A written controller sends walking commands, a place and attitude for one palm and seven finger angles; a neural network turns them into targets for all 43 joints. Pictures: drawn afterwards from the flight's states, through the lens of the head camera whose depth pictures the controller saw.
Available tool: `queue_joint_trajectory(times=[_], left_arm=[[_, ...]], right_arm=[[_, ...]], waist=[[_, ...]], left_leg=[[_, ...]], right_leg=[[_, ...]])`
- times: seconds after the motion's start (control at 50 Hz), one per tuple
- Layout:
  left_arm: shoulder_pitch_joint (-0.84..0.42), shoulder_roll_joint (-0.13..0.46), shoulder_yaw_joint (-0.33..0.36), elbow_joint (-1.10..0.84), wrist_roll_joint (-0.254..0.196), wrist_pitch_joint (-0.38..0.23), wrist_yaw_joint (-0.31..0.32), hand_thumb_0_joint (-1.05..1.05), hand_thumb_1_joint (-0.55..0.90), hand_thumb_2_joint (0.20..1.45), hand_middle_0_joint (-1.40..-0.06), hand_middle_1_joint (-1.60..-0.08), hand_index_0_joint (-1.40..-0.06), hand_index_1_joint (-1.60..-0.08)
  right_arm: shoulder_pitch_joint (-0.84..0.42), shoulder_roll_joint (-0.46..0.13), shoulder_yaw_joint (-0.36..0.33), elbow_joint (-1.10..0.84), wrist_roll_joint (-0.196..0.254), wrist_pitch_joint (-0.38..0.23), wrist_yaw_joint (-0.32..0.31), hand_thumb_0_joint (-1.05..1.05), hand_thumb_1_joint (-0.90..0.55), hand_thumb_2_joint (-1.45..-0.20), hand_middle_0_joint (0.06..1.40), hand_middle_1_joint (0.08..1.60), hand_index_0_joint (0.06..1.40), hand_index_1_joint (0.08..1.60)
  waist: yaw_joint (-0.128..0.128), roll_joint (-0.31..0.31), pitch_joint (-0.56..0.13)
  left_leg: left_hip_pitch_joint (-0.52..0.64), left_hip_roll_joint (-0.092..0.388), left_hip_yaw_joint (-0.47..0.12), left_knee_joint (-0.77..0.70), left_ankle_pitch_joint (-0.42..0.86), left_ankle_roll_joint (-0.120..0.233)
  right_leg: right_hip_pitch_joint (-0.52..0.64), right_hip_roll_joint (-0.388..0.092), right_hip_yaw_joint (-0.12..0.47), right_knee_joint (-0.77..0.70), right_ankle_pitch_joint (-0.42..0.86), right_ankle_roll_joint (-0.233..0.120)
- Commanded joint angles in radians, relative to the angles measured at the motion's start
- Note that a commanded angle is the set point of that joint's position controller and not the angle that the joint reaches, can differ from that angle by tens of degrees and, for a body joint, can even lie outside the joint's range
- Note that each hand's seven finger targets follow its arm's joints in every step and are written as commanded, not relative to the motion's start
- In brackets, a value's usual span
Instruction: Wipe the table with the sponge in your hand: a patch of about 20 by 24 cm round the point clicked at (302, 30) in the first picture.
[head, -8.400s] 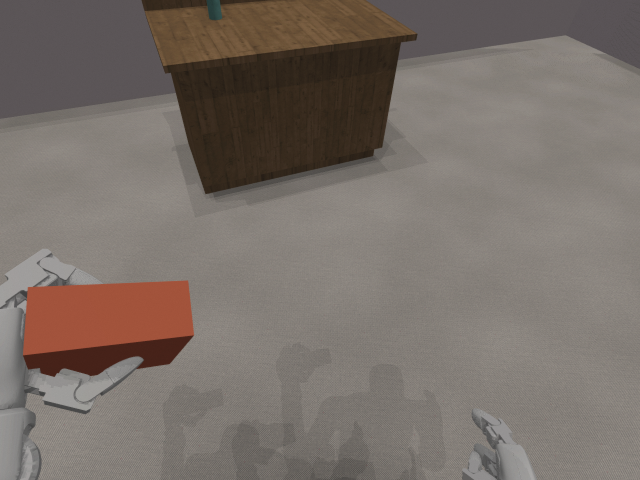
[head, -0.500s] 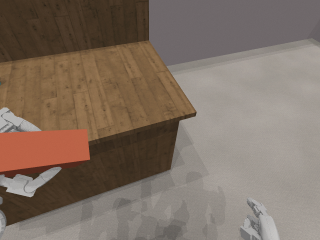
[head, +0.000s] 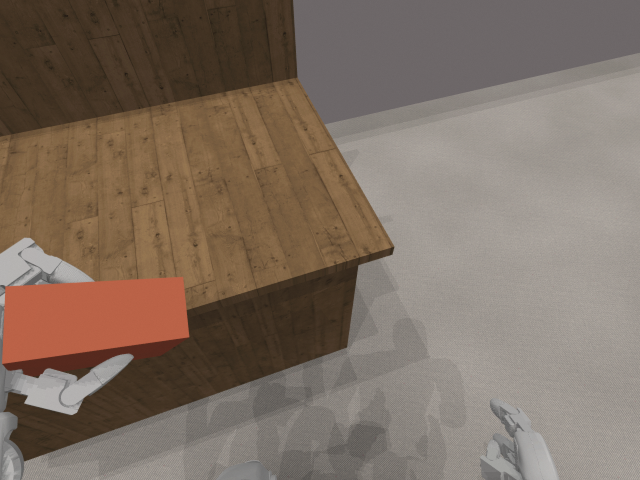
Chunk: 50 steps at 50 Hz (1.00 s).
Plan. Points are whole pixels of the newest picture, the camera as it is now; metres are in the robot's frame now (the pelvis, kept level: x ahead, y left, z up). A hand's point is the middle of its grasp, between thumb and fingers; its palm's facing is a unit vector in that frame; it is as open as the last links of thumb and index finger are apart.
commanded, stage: take the last steps up to it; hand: left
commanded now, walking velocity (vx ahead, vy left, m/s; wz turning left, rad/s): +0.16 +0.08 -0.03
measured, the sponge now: (124, 325) +0.24 +0.19 +0.14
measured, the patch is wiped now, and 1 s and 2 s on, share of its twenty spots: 0.00 0.00 0.00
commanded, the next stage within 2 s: come to a stop and stand still in 0.02 s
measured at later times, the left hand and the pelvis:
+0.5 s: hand (100, 295) +0.26 +0.21 +0.15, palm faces +0.34 -0.82 -0.46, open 9.6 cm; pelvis +0.03 -0.01 +0.00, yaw -1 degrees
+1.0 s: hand out of the picture +0.17 +0.30 +0.15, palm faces +0.39 -0.84 -0.38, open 9.6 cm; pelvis -0.04 +0.05 -0.01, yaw +1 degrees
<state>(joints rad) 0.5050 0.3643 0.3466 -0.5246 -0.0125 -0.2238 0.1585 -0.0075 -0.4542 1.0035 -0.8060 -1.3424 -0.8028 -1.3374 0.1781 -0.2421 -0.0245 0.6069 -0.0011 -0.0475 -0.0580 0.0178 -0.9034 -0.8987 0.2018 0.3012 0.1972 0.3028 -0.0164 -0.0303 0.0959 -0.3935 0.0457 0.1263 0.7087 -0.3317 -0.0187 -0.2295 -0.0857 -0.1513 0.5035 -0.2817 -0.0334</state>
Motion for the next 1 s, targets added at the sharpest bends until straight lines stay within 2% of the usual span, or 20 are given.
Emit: queue_joint_trajectory(times=[0.0,0.02,0.06,0.1,0.18,0.28,0.32,0.34,0.36,0.4,0.5,0.6,0.62,0.64,0.66,0.68,0.78,0.86,0.88,0.98], left_arm=[[-0.029,0.176,0.152,-0.254,-0.018,-0.056,0.039,0.0,0.1,1.3,-1.2,-1.6,-1.2,-1.6],[-0.05,0.186,0.154,-0.258,-0.017,-0.059,0.039,0.0,0.1,1.3,-1.2,-1.6,-1.2,-1.6],[-0.089,0.182,0.143,-0.256,-0.021,-0.069,0.034,0.0,0.1,1.3,-1.2,-1.6,-1.2,-1.6],[-0.073,0.201,0.151,-0.204,-0.013,-0.066,0.023,0.0,0.1,1.3,-1.2,-1.6,-1.2,-1.6],[-0.077,0.165,0.104,-0.278,-0.02,-0.038,0.01,0.0,0.1,1.3,-1.2,-1.6,-1.2,-1.6],[-0.056,0.173,0.126,-0.22,-0.023,-0.01,0.016,0.0,0.1,1.3,-1.2,-1.6,-1.2,-1.6],[-0.08,0.193,0.146,-0.188,-0.024,-0.009,0.017,0.0,0.1,1.3,-1.2,-1.6,-1.2,-1.6],[-0.063,0.172,0.128,-0.149,-0.039,0.006,0.014,0.0,0.1,1.3,-1.2,-1.6,-1.2,-1.6],[-0.06,0.178,0.134,-0.141,-0.041,0.011,0.013,0.0,0.1,1.3,-1.2,-1.6,-1.2,-1.6],[-0.072,0.194,0.148,-0.16,-0.036,0.01,0.019,0.0,0.1,1.3,-1.2,-1.6,-1.2,-1.6],[0.006,0.189,0.169,-0.181,-0.018,-0.004,0.033,0.0,0.1,1.3,-1.2,-1.6,-1.2,-1.6],[0.032,0.165,0.137,-0.262,-0.021,0.004,0.038,0.0,0.1,1.3,-1.2,-1.6,-1.2,-1.6],[-1.02,0.923,0.717,-0.394,0.09,-0.095,0.034,0.0,0.1,1.3,-1.2,-1.6,-1.2,-1.6],[-0.408,0.374,0.353,0.217,0.004,-0.06,-0.021,0.0,0.1,1.3,-1.2,-1.6,-1.2,-1.6],[-0.276,0.268,0.24,0.183,-0.01,-0.071,-0.038,0.0,0.1,1.3,-1.2,-1.6,-1.2,-1.6],[-0.21,0.185,0.174,0.157,-0.044,-0.085,-0.051,0.0,0.1,1.3,-1.2,-1.6,-1.2,-1.6],[-0.2,0.148,0.051,-0.142,-0.03,-0.117,-0.039,0.0,0.1,1.3,-1.2,-1.6,-1.2,-1.6],[-0.246,0.216,0.142,-0.109,-0.022,-0.114,-0.029,0.0,0.1,1.3,-1.2,-1.6,-1.2,-1.6],[-0.277,0.268,0.188,-0.12,-0.021,-0.114,-0.026,0.0,0.1,1.3,-1.2,-1.6,-1.2,-1.6],[-0.382,0.201,0.133,-0.091,-0.016,-0.124,-0.048,0.0,0.1,1.3,-1.2,-1.6,-1.2,-1.6]], right_arm=[[-0.047,-0.046,-0.029,-0.173,-0.002,-0.044,-0.007,0.0,-0.9,-0.9,0.2,0.3,0.2,0.3],[-0.044,-0.059,-0.038,-0.176,0.003,-0.043,-0.013,0.0,-0.9,-0.9,0.2,0.3,0.2,0.3],[-0.039,-0.092,-0.05,-0.187,0.017,-0.046,-0.012,0.0,-0.9,-0.9,0.2,0.3,0.2,0.3],[-0.046,-0.073,-0.035,-0.17,0.002,-0.058,-0.016,0.0,-0.9,-0.9,0.2,0.3,0.2,0.3],[-0.044,-0.075,-0.025,-0.161,0.008,-0.075,0.005,0.0,-0.9,-0.9,0.2,0.3,0.2,0.3],[-0.05,-0.068,0.0,-0.165,0.007,-0.089,0.0,0.0,-0.9,-0.9,0.2,0.3,0.2,0.3],[-0.055,-0.043,0.012,-0.17,0.007,-0.084,-0.006,0.0,-0.9,-0.9,0.2,0.3,0.2,0.3],[-0.03,-0.034,0.005,-0.166,0.012,-0.079,-0.002,0.0,-0.9,-0.9,0.2,0.3,0.2,0.3],[-0.042,-0.038,0.0,-0.163,0.012,-0.075,0.001,0.0,-0.9,-0.9,0.2,0.3,0.2,0.3],[-0.081,-0.008,0.025,-0.16,0.012,-0.063,-0.001,0.0,-0.9,-0.9,0.2,0.3,0.2,0.3],[-0.111,-0.016,0.025,-0.175,0.001,-0.029,-0.02,0.0,-0.9,-0.9,0.2,0.3,0.2,0.3],[-0.053,-0.042,-0.002,-0.183,-0.001,-0.007,-0.018,0.0,-0.9,-0.9,0.2,0.3,0.2,0.3],[0.093,-0.068,-0.043,-0.166,-0.039,-0.109,-0.023,0.0,-0.9,-0.9,0.2,0.3,0.2,0.3],[0.064,-0.021,-0.051,-0.108,-0.009,-0.12,-0.005,0.0,-0.9,-0.9,0.2,0.3,0.2,0.3],[0.054,-0.06,-0.037,-0.18,0.02,-0.134,0.009,0.0,-0.9,-0.9,0.2,0.3,0.2,0.3],[0.01,-0.059,-0.035,-0.162,0.026,-0.144,0.015,0.0,-0.9,-0.9,0.2,0.3,0.2,0.3],[-0.048,-0.089,-0.016,-0.195,0.033,-0.171,0.052,0.0,-0.9,-0.9,0.2,0.3,0.2,0.3],[-0.033,-0.093,-0.018,-0.202,0.025,-0.192,0.053,0.0,-0.9,-0.9,0.2,0.3,0.2,0.3],[-0.035,-0.095,-0.014,-0.199,0.022,-0.189,0.05,0.0,-0.9,-0.9,0.2,0.3,0.2,0.3],[-0.031,-0.074,-0.008,-0.188,0.019,-0.208,0.054,0.0,-0.9,-0.9,0.2,0.3,0.2,0.3]], waist=[[0.02,-0.057,-0.254],[0.017,0.001,-0.246],[0.019,0.256,-0.243],[0.015,0.336,-0.199],[0.019,0.247,-0.203],[0.019,0.213,-0.191],[0.007,0.041,-0.21],[0.004,-0.131,-0.225],[0.014,-0.189,-0.228],[0.011,-0.138,-0.237],[0.031,-0.115,-0.282],[0.009,-0.048,-0.297],[0.061,-0.087,-0.1],[0.054,-0.101,-0.309],[0.079,0.0,-0.235],[0.064,0.105,-0.266],[0.063,0.223,-0.125],[0.063,0.069,-0.116],[0.061,0.116,-0.105],[0.054,0.159,-0.085]], left_leg=[[0.184,-0.029,0.038,-0.269,0.169,0.008],[0.265,0.014,0.005,-0.304,0.207,0.027],[0.41,0.266,-0.31,-0.325,0.461,0.158],[0.364,0.363,-0.472,-0.397,0.432,0.252],[0.313,0.24,-0.181,-0.315,0.667,0.155],[0.147,0.197,-0.109,-0.265,0.419,0.066],[0.081,0.083,-0.039,-0.135,0.163,0.003],[0.07,-0.008,-0.03,-0.006,0.026,-0.025],[0.024,-0.031,-0.069,0.124,-0.14,-0.022],[-0.034,-0.021,-0.145,0.238,-0.19,-0.018],[0.002,-0.032,-0.088,0.069,-0.12,-0.015],[0.194,-0.026,-0.076,-0.279,0.125,-0.001],[-0.01,-0.021,-0.01,-0.208,0.175,-0.006],[0.108,-0.037,-0.111,-0.191,0.145,0.021],[0.161,-0.037,-0.052,-0.187,0.1,0.007],[0.206,-0.028,-0.073,-0.267,0.131,0.021],[-0.024,0.107,-0.214,-0.494,-0.07,0.078],[-0.086,0.098,-0.209,-0.471,-0.159,0.081],[-0.097,0.101,-0.216,-0.499,-0.206,0.08],[-0.11,0.106,-0.229,-0.521,-0.318,0.081]], right_leg=[[0.155,-0.169,0.142,-0.005,0.383,-0.047],[0.081,-0.137,0.139,0.06,0.303,-0.022],[-0.196,0.019,0.055,0.296,-0.208,0.047],[-0.307,0.028,0.105,0.527,-0.349,0.049],[-0.177,0.043,0.07,0.295,-0.131,0.063],[0.095,0.053,0.055,-0.048,0.089,0.06],[0.132,-0.079,0.243,-0.091,0.499,0.011],[0.109,-0.177,0.368,-0.127,0.615,-0.048],[0.126,-0.243,0.411,-0.143,0.743,-0.091],[0.164,-0.281,0.383,-0.105,0.856,-0.117],[0.235,-0.226,0.246,-0.075,0.815,-0.093],[0.144,-0.154,0.218,-0.065,0.402,-0.039],[0.016,-0.068,0.254,-0.092,0.392,0.014],[0.08,-0.154,0.285,-0.069,0.338,-0.071],[0.039,-0.143,0.376,-0.179,0.275,-0.031],[0.075,-0.128,0.334,-0.127,0.286,-0.056],[0.133,0.033,0.115,0.09,-0.008,0.024],[0.174,0.034,0.133,0.062,0.006,0.025],[0.171,0.042,0.128,0.072,-0.007,0.028],[0.172,0.062,0.143,0.073,-0.004,0.024]])
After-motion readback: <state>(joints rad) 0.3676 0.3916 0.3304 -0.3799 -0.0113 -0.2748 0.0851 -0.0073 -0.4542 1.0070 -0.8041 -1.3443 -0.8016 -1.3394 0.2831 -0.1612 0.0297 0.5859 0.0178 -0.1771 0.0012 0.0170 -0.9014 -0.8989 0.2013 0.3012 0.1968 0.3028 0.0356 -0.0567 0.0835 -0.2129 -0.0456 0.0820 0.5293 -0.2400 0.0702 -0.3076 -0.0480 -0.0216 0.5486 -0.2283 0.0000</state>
